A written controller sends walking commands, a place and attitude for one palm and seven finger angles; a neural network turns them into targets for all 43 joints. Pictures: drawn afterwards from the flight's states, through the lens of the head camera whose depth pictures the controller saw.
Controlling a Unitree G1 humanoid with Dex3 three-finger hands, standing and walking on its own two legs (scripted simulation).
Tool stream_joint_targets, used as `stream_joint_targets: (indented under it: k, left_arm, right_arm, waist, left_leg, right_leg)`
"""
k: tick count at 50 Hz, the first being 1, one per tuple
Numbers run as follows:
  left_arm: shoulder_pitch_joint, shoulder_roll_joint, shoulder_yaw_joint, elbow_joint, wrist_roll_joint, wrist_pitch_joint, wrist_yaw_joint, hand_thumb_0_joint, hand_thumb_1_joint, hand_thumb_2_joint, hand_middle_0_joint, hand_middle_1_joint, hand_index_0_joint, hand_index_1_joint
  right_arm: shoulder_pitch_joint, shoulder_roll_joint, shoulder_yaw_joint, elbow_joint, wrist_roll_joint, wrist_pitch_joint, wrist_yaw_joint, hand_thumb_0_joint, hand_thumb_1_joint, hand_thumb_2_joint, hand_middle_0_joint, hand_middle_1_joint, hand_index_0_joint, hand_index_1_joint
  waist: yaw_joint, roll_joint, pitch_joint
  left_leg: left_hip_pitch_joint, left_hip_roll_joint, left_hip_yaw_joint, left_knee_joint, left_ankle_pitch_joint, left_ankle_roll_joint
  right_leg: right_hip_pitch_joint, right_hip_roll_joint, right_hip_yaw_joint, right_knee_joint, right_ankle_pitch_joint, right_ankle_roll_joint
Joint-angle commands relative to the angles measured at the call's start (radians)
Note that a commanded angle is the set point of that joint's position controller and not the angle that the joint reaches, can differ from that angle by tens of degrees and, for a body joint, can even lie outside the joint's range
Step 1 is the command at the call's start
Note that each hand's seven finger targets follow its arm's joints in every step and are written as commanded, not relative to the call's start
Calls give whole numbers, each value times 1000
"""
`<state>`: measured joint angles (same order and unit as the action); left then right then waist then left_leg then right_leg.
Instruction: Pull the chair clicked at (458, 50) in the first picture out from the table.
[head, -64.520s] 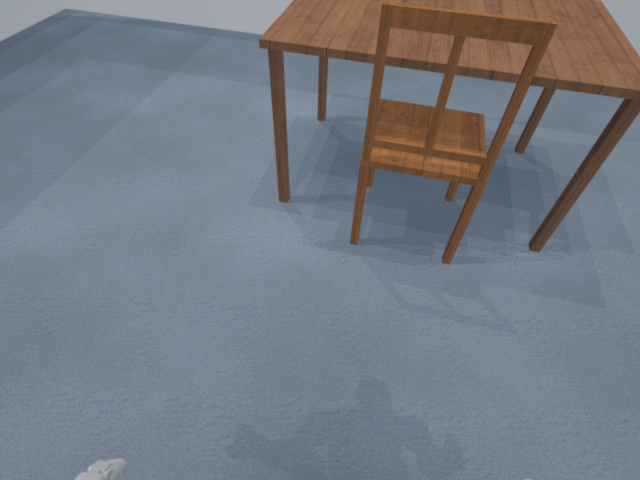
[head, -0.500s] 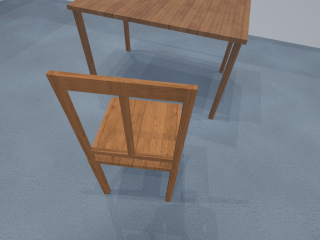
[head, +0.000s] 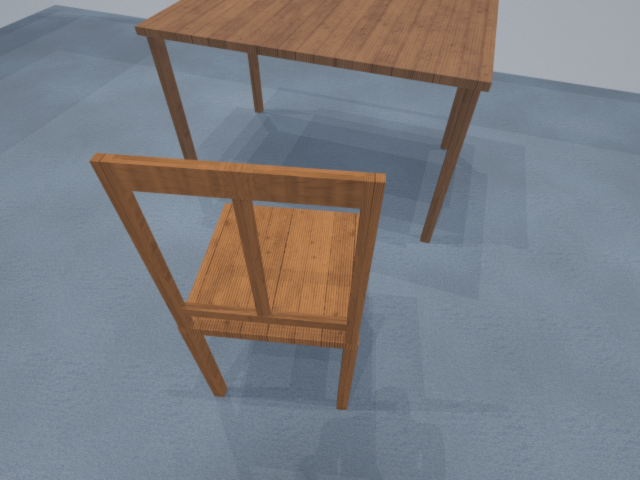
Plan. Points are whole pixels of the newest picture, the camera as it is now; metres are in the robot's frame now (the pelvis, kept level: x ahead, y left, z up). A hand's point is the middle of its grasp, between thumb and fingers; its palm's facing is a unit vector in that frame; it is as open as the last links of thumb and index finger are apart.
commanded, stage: let the arm hang, fingers relaxed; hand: left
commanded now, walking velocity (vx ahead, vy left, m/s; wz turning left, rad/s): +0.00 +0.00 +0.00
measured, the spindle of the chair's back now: (254, 264) +0.48 +0.15 -0.08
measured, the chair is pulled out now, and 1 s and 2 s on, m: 0.66 0.66 0.66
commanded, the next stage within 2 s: look to check the result in 0.12 s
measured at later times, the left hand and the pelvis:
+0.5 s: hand out of the picture -0.01 +0.15 -0.17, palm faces +0.05 -0.98 -0.17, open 7.3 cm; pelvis +0.00 -0.01 +0.00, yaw +0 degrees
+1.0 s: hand out of the picture -0.01 +0.15 -0.18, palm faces +0.06 -0.99 -0.16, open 7.3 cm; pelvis +0.01 -0.01 +0.00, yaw +1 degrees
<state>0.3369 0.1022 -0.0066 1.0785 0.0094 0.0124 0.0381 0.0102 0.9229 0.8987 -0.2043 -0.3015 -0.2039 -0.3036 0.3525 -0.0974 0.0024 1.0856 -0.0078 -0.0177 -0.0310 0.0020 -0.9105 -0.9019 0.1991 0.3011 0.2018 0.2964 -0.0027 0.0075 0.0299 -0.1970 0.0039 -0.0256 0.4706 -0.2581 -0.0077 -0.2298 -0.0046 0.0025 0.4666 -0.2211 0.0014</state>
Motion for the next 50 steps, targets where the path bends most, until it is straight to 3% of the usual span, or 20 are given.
stream_joint_targets:
  k: [1,13,14,16,18,19,21,24,27,29,30,37,40,43,50]
  left_arm:
    - [81,94,16,-34,3,-17,9,0,900,900,-200,-300,-200,-300]
    - [75,95,19,-35,0,-20,8,0,900,900,-200,-300,-200,-300]
    - [74,94,18,-35,-1,-19,8,0,900,900,-200,-300,-200,-300]
    - [75,94,18,-33,-1,-20,9,0,900,900,-200,-300,-200,-300]
    - [71,94,20,-36,-1,-19,8,0,900,900,-200,-300,-200,-300]
    - [69,97,18,-34,-1,-18,8,0,900,900,-200,-300,-200,-300]
    - [70,97,19,-33,-1,-20,8,0,900,900,-200,-300,-200,-300]
    - [70,96,18,-31,-1,-19,8,0,900,900,-200,-300,-200,-300]
    - [67,97,20,-33,-1,-20,8,0,900,900,-200,-300,-200,-300]
    - [65,99,18,-31,-1,-19,8,0,900,900,-200,-300,-200,-300]
    - [69,97,17,-32,0,-19,8,0,900,900,-200,-300,-200,-300]
    - [71,100,19,-33,0,-21,8,0,900,900,-200,-300,-200,-300]
    - [71,97,19,-33,0,-21,8,0,900,900,-200,-300,-200,-300]
    - [75,96,20,-30,-1,-22,8,0,900,900,-200,-300,-200,-300]
    - [74,96,21,-30,1,-20,7,0,900,900,-200,-300,-200,-300]
  right_arm:
    - [109,-77,-18,-10,-1,-3,-9,0,-900,-900,200,300,200,300]
    - [118,-73,-17,-2,0,-8,-11,0,-900,-900,200,300,200,300]
    - [112,-74,-17,-2,1,-4,-12,0,-900,-900,200,300,200,300]
    - [115,-78,-17,1,-1,-7,-12,0,-900,-900,200,300,200,300]
    - [119,-75,-16,0,0,-8,-13,0,-900,-900,200,300,200,300]
    - [108,-76,-17,1,2,-5,-13,0,-900,-900,200,300,200,300]
    - [115,-78,-16,1,0,-8,-14,0,-900,-900,200,300,200,300]
    - [109,-75,-16,3,2,-4,-14,0,-900,-900,200,300,200,300]
    - [114,-75,-16,3,1,-6,-13,0,-900,-900,200,300,200,300]
    - [108,-74,-17,2,3,-3,-13,0,-900,-900,200,300,200,300]
    - [103,-79,-17,1,1,-2,-12,0,-900,-900,200,300,200,300]
    - [105,-78,-18,1,1,-2,-11,0,-900,-900,200,300,200,300]
    - [103,-77,-18,4,1,-3,-13,0,-900,-900,200,300,200,300]
    - [102,-77,-16,3,1,-7,-13,0,-900,-900,200,300,200,300]
    - [105,-77,-18,3,1,-3,-12,0,-900,-900,200,300,200,300]
  waist:
    - [-1,-2,81]
    - [0,-7,45]
    - [2,-11,66]
    - [1,16,48]
    - [0,5,45]
    - [4,-1,76]
    - [1,1,48]
    - [3,-3,79]
    - [1,-2,52]
    - [1,-19,83]
    - [1,2,84]
    - [-1,-17,64]
    - [0,19,69]
    - [2,10,50]
    - [2,-3,84]
  left_leg:
    - [-59,69,-63,-97,22,59]
    - [-42,72,-64,-89,90,57]
    - [-50,73,-61,-91,72,58]
    - [-34,75,-63,-91,96,58]
    - [-40,77,-66,-93,104,58]
    - [-52,77,-66,-96,88,60]
    - [-36,77,-64,-91,111,57]
    - [-48,76,-64,-96,86,59]
    - [-38,75,-64,-93,101,57]
    - [-50,75,-62,-96,79,59]
    - [-45,72,-61,-94,74,56]
    - [-33,70,-60,-88,79,55]
    - [-35,74,-62,-91,87,55]
    - [-27,76,-65,-91,98,56]
    - [-52,71,-67,-96,67,56]
  right_leg:
    - [-36,-77,82,-103,-1,-59]
    - [3,-80,73,-90,60,-62]
    - [-5,-76,69,-99,47,-62]
    - [-3,-79,75,-89,63,-64]
    - [9,-78,70,-85,76,-62]
    - [-2,-75,66,-92,67,-62]
    - [10,-80,69,-85,83,-63]
    - [-3,-77,67,-97,63,-64]
    - [11,-82,66,-89,74,-62]
    - [-2,-77,64,-101,56,-62]
    - [-12,-80,70,-100,47,-62]
    - [-7,-82,72,-101,43,-62]
    - [-6,-79,70,-98,56,-63]
    - [5,-81,69,-93,71,-63]
    - [-2,-81,66,-102,37,-62]
